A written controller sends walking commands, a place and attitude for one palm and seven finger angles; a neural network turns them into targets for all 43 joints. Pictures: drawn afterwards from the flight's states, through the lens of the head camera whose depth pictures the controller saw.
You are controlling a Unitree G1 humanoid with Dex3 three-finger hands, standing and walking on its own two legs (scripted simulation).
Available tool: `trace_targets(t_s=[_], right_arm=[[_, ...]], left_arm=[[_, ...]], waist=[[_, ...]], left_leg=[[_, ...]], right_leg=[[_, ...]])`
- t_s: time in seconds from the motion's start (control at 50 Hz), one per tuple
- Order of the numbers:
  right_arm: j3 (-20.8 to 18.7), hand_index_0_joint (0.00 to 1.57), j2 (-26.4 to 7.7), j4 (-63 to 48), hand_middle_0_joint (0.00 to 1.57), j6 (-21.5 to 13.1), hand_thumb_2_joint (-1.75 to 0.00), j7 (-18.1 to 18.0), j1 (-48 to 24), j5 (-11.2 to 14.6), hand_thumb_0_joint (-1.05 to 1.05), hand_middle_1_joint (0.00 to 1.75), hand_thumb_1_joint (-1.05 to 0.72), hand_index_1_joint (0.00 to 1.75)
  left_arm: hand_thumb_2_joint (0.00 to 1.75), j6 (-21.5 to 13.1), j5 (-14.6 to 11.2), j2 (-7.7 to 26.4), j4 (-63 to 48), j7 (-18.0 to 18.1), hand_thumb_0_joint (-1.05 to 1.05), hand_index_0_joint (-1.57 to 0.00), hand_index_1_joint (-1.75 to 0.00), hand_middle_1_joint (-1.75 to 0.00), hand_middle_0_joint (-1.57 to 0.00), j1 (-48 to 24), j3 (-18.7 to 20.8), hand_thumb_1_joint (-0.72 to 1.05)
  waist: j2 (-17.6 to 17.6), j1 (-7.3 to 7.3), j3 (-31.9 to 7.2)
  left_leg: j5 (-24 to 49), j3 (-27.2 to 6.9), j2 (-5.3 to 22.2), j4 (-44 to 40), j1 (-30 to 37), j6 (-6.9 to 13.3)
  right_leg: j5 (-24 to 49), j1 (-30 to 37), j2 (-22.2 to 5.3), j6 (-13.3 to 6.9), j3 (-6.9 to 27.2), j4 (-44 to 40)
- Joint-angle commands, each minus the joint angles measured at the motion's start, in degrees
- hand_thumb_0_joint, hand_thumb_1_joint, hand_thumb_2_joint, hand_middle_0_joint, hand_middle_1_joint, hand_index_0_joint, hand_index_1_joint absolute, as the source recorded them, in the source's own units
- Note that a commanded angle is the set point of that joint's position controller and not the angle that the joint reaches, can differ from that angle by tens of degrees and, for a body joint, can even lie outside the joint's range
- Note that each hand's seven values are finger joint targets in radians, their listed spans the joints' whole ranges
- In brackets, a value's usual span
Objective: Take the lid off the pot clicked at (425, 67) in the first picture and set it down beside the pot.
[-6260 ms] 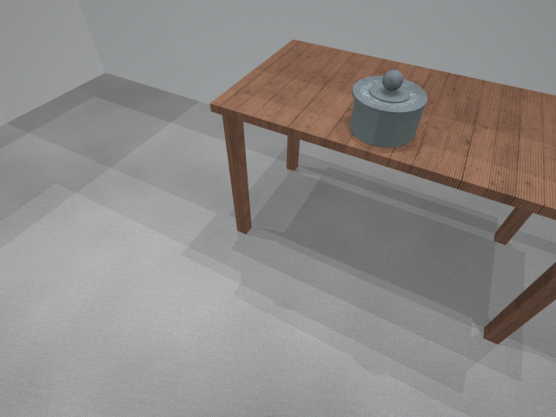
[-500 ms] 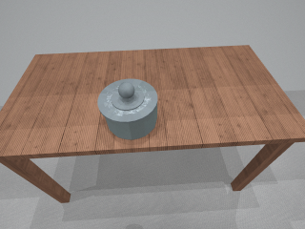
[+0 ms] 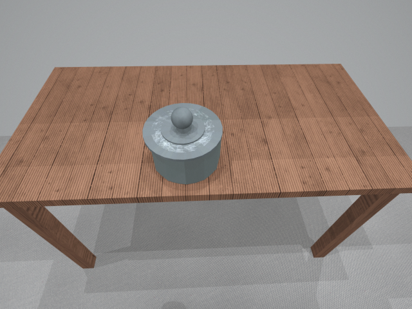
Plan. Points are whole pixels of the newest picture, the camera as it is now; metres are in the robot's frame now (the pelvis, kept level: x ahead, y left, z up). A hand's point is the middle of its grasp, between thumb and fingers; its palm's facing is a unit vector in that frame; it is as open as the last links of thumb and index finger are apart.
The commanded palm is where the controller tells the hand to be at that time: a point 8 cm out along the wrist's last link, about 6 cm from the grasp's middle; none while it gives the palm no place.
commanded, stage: look again from close up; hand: left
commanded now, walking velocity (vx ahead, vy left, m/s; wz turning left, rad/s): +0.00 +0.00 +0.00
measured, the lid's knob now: (182, 118) +0.52 +0.10 +0.06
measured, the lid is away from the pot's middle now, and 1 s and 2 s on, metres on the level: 0.00 0.00 0.00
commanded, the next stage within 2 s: lift the closed hand beside the body in 0.02 s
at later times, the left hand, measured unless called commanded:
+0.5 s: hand out of the picture +0.11 +0.19 -0.06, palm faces +0.19 -0.95 -0.25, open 4.8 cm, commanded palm +0.07 +0.24 -0.04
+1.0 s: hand out of the picture +0.12 +0.21 -0.03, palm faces +0.23 -0.91 -0.35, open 3.1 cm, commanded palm +0.07 +0.25 +0.01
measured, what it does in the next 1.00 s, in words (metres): stands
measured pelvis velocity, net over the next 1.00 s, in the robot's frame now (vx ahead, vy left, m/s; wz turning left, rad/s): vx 0.00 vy -0.02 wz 0.00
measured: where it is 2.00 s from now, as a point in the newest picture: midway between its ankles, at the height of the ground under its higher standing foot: outside the picture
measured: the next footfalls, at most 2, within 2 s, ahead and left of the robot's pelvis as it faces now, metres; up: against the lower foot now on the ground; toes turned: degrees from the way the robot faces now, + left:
none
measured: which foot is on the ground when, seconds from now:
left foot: down 0.00-1.00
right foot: down 0.00-1.00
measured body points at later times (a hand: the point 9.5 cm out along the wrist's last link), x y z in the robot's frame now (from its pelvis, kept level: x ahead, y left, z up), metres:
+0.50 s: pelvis -0.03 -0.02 +0.00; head -0.04 -0.01 +0.45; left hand +0.09 +0.23 -0.04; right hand +0.18 -0.25 -0.04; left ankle +0.06 +0.09 -0.74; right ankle -0.05 -0.13 -0.74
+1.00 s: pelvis +0.00 -0.02 +0.00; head -0.01 -0.03 +0.45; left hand +0.10 +0.26 -0.01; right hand +0.16 -0.24 -0.09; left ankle +0.06 +0.09 -0.74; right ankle -0.05 -0.13 -0.74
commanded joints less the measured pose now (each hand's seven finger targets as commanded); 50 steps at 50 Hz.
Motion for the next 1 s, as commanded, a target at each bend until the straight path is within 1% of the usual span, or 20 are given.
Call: trace_targets(t_s=[0.0,0.08,0.1,0.12,0.14,0.18,0.2,0.22,0.26,0.3,0.32,0.36,0.38,0.44,0.48,0.58,0.68,0.76,0.86,0.98], right_arm=[[-1.22,0.2,-6.14,-1.98,0.2,-0.97,-0.9,-0.41,2.13,-0.18,0.0,0.3,-0.9,0.3],[-1.18,0.2,-5.76,-1.59,0.2,-0.88,-0.9,-0.39,2.65,-0.1,0.0,0.3,-0.9,0.3],[-0.73,0.2,-7.39,-5.06,0.2,-1.36,-0.9,-0.41,-0.24,-0.08,0.0,0.3,-0.9,0.3],[-2.13,0.2,-14.47,-19.44,0.2,-8.82,-0.9,-1.46,1.5,2.52,0.0,0.3,-0.9,0.3],[0.93,0.2,-7.83,-19.7,0.2,-13.15,-0.9,-3.22,-2.08,4.8,0.0,0.3,-0.9,0.3],[0.32,0.2,-8.62,-18.39,0.2,-14.54,-0.9,-4.32,-2.06,4.96,0.0,0.3,-0.9,0.3],[0.55,0.2,-9.22,-18.99,0.2,-14.83,-0.9,-4.34,-3.02,3.93,0.0,0.3,-0.9,0.3],[0.05,0.2,-8.82,-18.54,0.2,-14.16,-0.9,-4.22,-4.93,3.44,0.0,0.3,-0.9,0.3],[-1.78,0.2,-9.74,-21.82,0.2,-11.45,-0.9,-2.76,-5.63,2.53,0.0,0.3,-0.9,0.3],[-2.58,0.2,-9.53,-25.84,0.2,-9.84,-0.9,-2.13,-8.16,2.54,0.0,0.3,-0.9,0.3],[-2.75,0.2,-8.91,-27.82,0.2,-9.66,-0.9,-1.89,-8.64,2.68,0.0,0.3,-0.9,0.3],[-1.58,0.2,-8.06,-32.8,0.2,-10.17,-0.9,-1.47,-9.59,2.46,0.0,0.3,-0.9,0.3],[-1.21,0.2,-7.56,-33.99,0.2,-10.42,-0.9,-1.6,-9.48,2.28,0.0,0.3,-0.9,0.3],[-0.77,0.2,-8.05,-34.81,0.2,-8.77,-0.9,-2.63,-8.37,2.25,0.0,0.3,-0.9,0.3],[-0.81,0.2,-8.81,-35.06,0.2,-7.71,-0.9,-3.47,-7.7,2.51,0.0,0.3,-0.9,0.3],[-0.55,0.2,-8.04,-37.02,0.2,-8.84,-0.9,-5.24,-6.72,1.29,0.0,0.3,-0.9,0.3],[-0.21,0.2,-8.89,-35.11,0.2,-7.5,-0.9,-5.4,-7.15,1.61,0.0,0.3,-0.9,0.3],[-0.26,0.2,-8.26,-36.03,0.2,-8.3,-0.9,-5.59,-7.45,1.23,0.0,0.3,-0.9,0.3],[-0.21,0.2,-7.91,-35.21,0.2,-8.22,-0.9,-5.24,-7.8,1.26,0.0,0.3,-0.9,0.3],[-0.67,0.2,-7.75,-35.59,0.2,-9.5,-0.9,-4.92,-7.76,1.03,0.0,0.3,-0.9,0.3]], left_arm=[[0.9,-1.13,-0.21,6.32,-1.33,0.17,0.0,-0.2,-0.3,-0.3,-0.2,4.42,1.33,0.9],[0.9,-1.16,-0.18,6.14,-0.7,0.09,0.0,-0.2,-0.3,-0.3,-0.2,5.14,1.19,0.9],[0.9,-2.11,0.86,4.99,0.41,1.71,0.0,-0.2,-0.3,-0.3,-0.2,7.7,1.1,0.9],[0.9,-11.15,-6.57,25.41,-66.17,4.63,0.0,-0.24,-0.35,-0.35,-0.24,-30.66,11.36,0.9],[0.9,-7.18,-3.56,9.05,-56.2,6.57,0.0,-0.29,-0.4,-0.4,-0.29,-6.55,-2.12,0.9],[0.9,-1.32,-4.45,-0.36,-52.34,7.56,0.0,-0.38,-0.49,-0.49,-0.38,2.22,-4.45,0.9],[0.9,-0.24,-3.33,2.25,-50.2,8.04,0.0,-0.42,-0.54,-0.54,-0.42,3.49,-1.24,0.9],[0.9,1.02,-1.81,0.66,-39.1,7.87,0.0,-0.46,-0.59,-0.59,-0.46,9.56,-0.26,0.9],[0.9,1.65,-0.81,2.67,-29.75,5.97,0.0,-0.55,-0.68,-0.68,-0.55,13.84,4.14,0.9],[0.9,0.24,-1.09,5.3,-33.73,3.95,0.0,-0.64,-0.78,-0.78,-0.64,20.77,8.13,0.9],[0.9,-0.8,-1.8,8.11,-38.86,3.72,0.0,-0.68,-0.83,-0.83,-0.68,26.04,11.43,0.9],[0.9,-2.72,-2.7,9.22,-56.94,2.87,0.0,-0.77,-0.92,-0.92,-0.77,21.62,9.71,0.9],[0.9,-3.17,-2.92,8.35,-60.97,2.8,0.0,-0.82,-0.97,-0.97,-0.82,18.28,8.15,0.9],[0.9,-3.14,-2.58,6.26,-54.71,2.74,0.0,-0.95,-1.12,-1.12,-0.95,9.76,6.02,0.9],[0.9,-4.26,-2.43,7.12,-51.61,2.58,0.0,-1.04,-1.21,-1.21,-1.04,5.16,6.71,0.9],[0.9,-5.39,-3.25,9.64,-66.29,3.05,0.0,-1.26,-1.45,-1.45,-1.26,7.25,8.01,0.9],[0.9,-3.44,-2.69,7.6,-54.98,2.97,0.0,-1.3,-1.5,-1.5,-1.3,10.49,7.5,0.9],[0.9,-4.5,-2.88,12.39,-64.81,3.49,0.0,-1.3,-1.5,-1.5,-1.3,13.14,11.95,0.9],[0.9,-2.69,-2.76,8.77,-62.71,3.37,0.0,-1.3,-1.5,-1.5,-1.3,18.24,9.53,0.9],[0.9,-3.58,-2.61,11.34,-73.1,3.57,0.0,-1.3,-1.5,-1.5,-1.3,23.02,11.18,0.9]], waist=[[1.36,-0.3,-1.18],[0.56,-0.31,-0.57],[-5.12,0.57,-0.74],[8.09,-1.14,-22.1],[8.6,0.78,-21.8],[5.85,-0.65,-15.09],[4.22,0.01,-9.61],[-2.38,0.07,-1.77],[-9.58,1.11,5.58],[-10.23,3.42,3.89],[-5.98,5.01,-0.02],[6.25,4.33,-4.87],[8.61,3.23,-5.5],[2.09,-0.65,3.6],[-2.51,-1.48,4.23],[6.04,1.1,-11.29],[-1.83,-0.07,0.33],[5.18,2.44,-6.87],[-0.48,1.81,-4.16],[1.79,2.88,-7.58]], left_leg=[[0.57,-9.08,6.52,-6.45,6.56,0.63],[-0.88,-8.73,6.34,-6.3,6.01,0.44],[6.87,-6.25,7.08,3.49,5.18,-0.87],[7.33,-7.39,1.61,-0.07,17.02,-2.73],[7.56,-3.19,3.12,-3.31,20.45,-3.13],[-1.77,-5.27,3.67,-6.88,16.99,-2.56],[-4.9,-6.25,3.15,-8.05,13.74,-2.59],[-6.82,-6.28,3.13,-8.25,9.07,-2.31],[-7.28,-5.75,2.42,-7.33,1.37,-2.09],[-5.46,-4.04,2.23,-7.04,1.04,-2.3],[-3.06,-3.28,2.25,-6.93,2.52,-2.69],[-2.7,-2.8,2.03,-7.15,6.41,-3.1],[-3.66,-2.62,2.14,-7.18,7.69,-2.94],[-10.18,-2.26,2.0,-5.83,4.01,-2.27],[-11.46,-1.82,1.33,-4.29,4.54,-1.45],[-4.18,-1.78,1.53,-3.83,14.15,-1.01],[-5.93,-2.31,1.31,-3.66,8.53,-0.79],[-0.56,-2.13,1.69,-4.43,12.14,-0.97],[2.25,-2.29,2.14,-4.2,10.92,-0.77],[5.8,-2.21,2.51,-4.66,13.92,-0.54]], right_leg=[[4.59,-7.28,-3.6,-3.04,3.44,-5.93],[3.89,-7.78,-3.93,-3.32,3.93,-6.64],[13.11,-7.55,-4.35,-2.98,6.18,-8.01],[17.44,-4.7,-1.93,-3.88,3.02,-3.22],[14.28,-5.24,0.05,-5.0,0.79,-1.51],[8.54,-6.37,1.11,-3.5,-2.15,-2.67],[7.38,-7.36,1.58,-3.41,-2.92,-3.18],[5.79,-9.99,1.79,-3.07,-3.67,-5.18],[1.9,-13.94,2.11,-2.62,-4.26,-6.38],[1.14,-12.35,1.9,-2.84,-3.42,-7.28],[2.45,-8.52,1.41,-3.34,-3.2,-7.16],[4.28,-6.4,1.0,-3.51,-1.82,-6.24],[4.49,-6.66,0.98,-3.36,-1.4,-6.46],[-0.71,-13.61,1.93,-2.51,-1.26,-9.25],[-4.66,-15.91,2.1,-2.1,-0.79,-10.27],[1.59,-8.89,1.77,-2.92,0.03,-9.02],[-0.39,-13.41,2.03,-2.26,-1.13,-10.46],[4.09,-8.11,1.47,-2.94,-0.95,-8.94],[6.75,-8.6,1.8,-2.45,-1.83,-8.81],[9.35,-5.96,1.6,-2.62,-1.82,-8.63]])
